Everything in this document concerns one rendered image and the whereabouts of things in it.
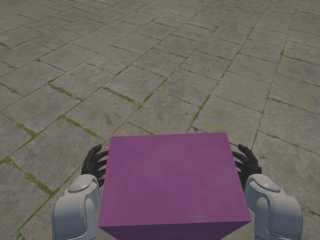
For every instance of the robot right hand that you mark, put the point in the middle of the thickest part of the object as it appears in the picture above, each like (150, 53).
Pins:
(250, 164)

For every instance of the robot left hand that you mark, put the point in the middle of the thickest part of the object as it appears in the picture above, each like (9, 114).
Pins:
(91, 166)

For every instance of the robot left forearm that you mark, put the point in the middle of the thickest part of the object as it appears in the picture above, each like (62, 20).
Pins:
(73, 216)

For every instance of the robot right forearm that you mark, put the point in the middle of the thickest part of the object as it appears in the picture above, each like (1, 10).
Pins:
(277, 216)

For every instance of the carton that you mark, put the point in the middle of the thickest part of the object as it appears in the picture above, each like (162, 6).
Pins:
(172, 187)

